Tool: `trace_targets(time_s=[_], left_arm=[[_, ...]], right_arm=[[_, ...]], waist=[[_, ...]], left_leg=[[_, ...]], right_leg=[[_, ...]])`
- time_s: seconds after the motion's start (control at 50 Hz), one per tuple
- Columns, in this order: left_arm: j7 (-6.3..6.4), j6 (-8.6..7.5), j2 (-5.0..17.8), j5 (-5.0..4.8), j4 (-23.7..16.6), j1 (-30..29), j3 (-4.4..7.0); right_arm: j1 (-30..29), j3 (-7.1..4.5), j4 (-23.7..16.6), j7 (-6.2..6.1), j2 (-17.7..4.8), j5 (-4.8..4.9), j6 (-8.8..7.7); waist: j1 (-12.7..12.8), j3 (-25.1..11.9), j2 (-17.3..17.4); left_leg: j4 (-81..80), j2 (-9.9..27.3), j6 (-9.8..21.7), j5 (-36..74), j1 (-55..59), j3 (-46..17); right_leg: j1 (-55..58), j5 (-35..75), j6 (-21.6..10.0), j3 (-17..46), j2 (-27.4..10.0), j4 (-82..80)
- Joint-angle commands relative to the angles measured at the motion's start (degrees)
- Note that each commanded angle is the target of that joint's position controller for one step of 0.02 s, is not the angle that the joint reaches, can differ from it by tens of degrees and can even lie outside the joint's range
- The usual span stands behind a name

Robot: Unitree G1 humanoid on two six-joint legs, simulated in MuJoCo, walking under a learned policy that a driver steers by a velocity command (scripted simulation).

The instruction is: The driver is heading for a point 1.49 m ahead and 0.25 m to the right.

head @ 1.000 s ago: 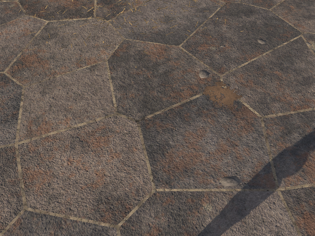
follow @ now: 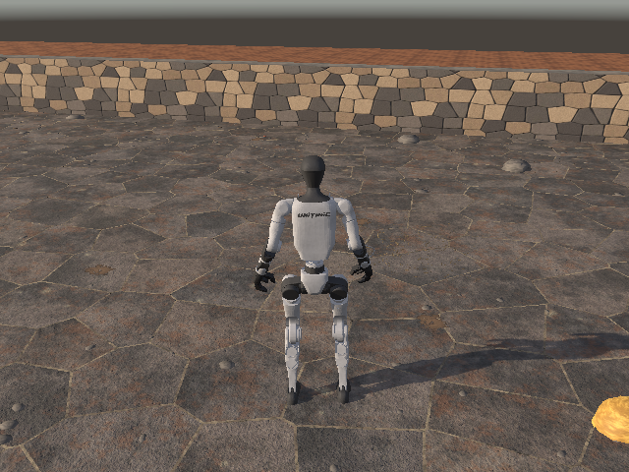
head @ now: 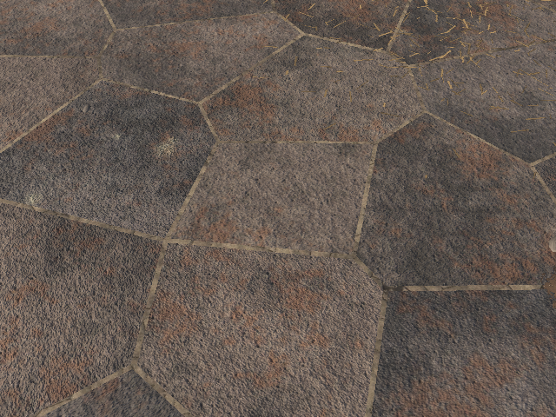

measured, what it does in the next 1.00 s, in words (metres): steps on the spot: right foot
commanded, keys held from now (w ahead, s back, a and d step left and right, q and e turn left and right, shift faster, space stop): no key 0.74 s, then w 0.26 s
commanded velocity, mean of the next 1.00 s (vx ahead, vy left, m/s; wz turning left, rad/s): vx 0.05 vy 0.00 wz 0.04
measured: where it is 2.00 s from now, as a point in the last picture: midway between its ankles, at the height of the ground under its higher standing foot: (299, 392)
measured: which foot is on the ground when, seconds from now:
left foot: down 0.00-1.00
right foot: up 0.00-0.22, down 0.24-1.00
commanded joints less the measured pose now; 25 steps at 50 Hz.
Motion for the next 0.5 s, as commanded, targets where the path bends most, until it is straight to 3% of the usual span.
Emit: trace_targets(time_s=[0.02,0.04,0.06,0.1,0.18,0.22,0.24,0.26,0.28,0.3,0.32,0.34,0.5], left_arm=[[-0.15,-1.56,3.8,1.66,-4.5,-1.4,0.25],[0.29,-1.2,6.6,0.69,-4.3,-3.0,0.98],[0.49,-0.83,6.6,0.4,-3.6,-2.9,1.24],[0.97,0.08,6.7,0.78,-1.9,-0.5,1.65],[0.48,-0.18,3.7,0.09,-0.6,0.6,0.65],[0.25,-0.38,3.1,0.21,0.2,1.6,0.31],[0.17,-0.48,3.9,0.86,0.4,1.7,0.26],[0.29,-0.49,6.3,1.25,0.0,1.5,0.55],[0.39,-0.4,9.9,0.57,0.9,1.0,1.55],[0.08,-0.49,7.6,0.25,1.1,0.7,1.31],[-0.05,-0.67,5.8,0.63,1.4,0.6,0.8],[0.06,-0.88,5.4,1.0,1.8,0.2,0.67],[0.86,-1.71,4.4,0.7,4.4,1.2,0.06]], right_arm=[[2.1,-1.76,-3.5,-0.26,-8.7,-2.31,-1.2],[0.2,-1.21,-3.6,0.13,-6.8,-2.61,-2.22],[-1.0,-0.87,-2.7,0.11,-5.7,-2.4,-3.02],[-2.9,-0.91,-2.0,0.03,-6.4,-1.31,-3.87],[-3.4,-0.33,-0.3,-0.15,-4.6,-0.95,-3.54],[-3.8,-0.03,0.6,-0.13,-3.9,-0.42,-3.2],[-2.2,0.06,1.5,-0.02,-3.5,-0.29,-3.36],[-0.6,0.17,2.2,0.11,-3.1,-0.9,-3.68],[1.7,-0.2,2.4,0.41,-3.8,-1.23,-3.9],[-0.5,-0.12,2.8,0.28,-4.3,-1.34,-3.8],[-2.1,-0.29,2.8,0.11,-4.5,-1.06,-3.63],[-2.7,-0.19,3.0,-0.21,-3.6,-0.9,-3.4],[-0.8,-0.54,6.5,-0.88,-3.0,-0.69,-2.88]], waist=[[-1.9,-9.4,14.6],[-2.3,-6.5,11.4],[-1.9,-5.7,11.3],[-1.2,-4.6,10.8],[-1.1,-6.0,9.0],[0.0,-6.2,7.8],[-0.1,-6.4,6.2],[-1.4,-6.2,3.3],[-4.2,-4.7,-2.6],[-2.0,-3.8,-2.5],[-1.5,-2.7,-1.7],[-1.6,-2.7,-1.9],[-1.2,-2.1,0.1]], left_leg=[[-9.3,19.9,14.2,26.4,8.7,-19.9],[-10.8,17.5,14.7,20.7,6.3,-18.6],[-10.9,15.4,13.2,18.7,5.9,-16.5],[-9.8,13.7,11.8,22.4,5.1,-14.0],[-7.1,11.5,11.5,28.2,5.4,-10.7],[-5.8,10.2,10.1,24.6,5.0,-10.1],[-5.9,9.0,8.0,18.9,3.8,-9.9],[-5.3,6.8,5.7,11.1,2.2,-9.0],[-6.4,4.0,4.1,6.5,0.9,-6.5],[-5.3,2.6,2.7,4.1,2.7,-4.7],[-4.5,2.4,2.4,3.3,2.6,-4.2],[-4.2,2.6,2.5,4.1,2.8,-4.1],[-3.9,2.3,1.9,6.9,2.6,-3.7]], right_leg=[[-7.7,-17.0,1.1,2.3,0.6,8.6],[-7.1,-16.2,1.8,3.4,-0.1,12.4],[-7.7,-14.5,2.1,3.9,-0.1,13.7],[-6.8,-11.6,3.1,4.7,-0.4,15.1],[-0.9,-6.8,3.4,3.0,0.5,7.4],[4.4,3.4,2.7,2.0,1.2,-4.1],[8.2,12.2,2.0,3.2,0.6,-8.1],[10.6,20.1,0.8,5.8,-1.9,-8.4],[9.2,17.3,-1.2,4.6,-1.7,-5.0],[5.8,10.6,-2.4,4.3,-0.7,-5.7],[4.6,8.3,-2.1,4.5,-0.4,-6.7],[4.3,8.2,-1.6,4.5,-0.2,-7.2],[4.7,7.4,-1.1,3.9,0.6,-6.9]])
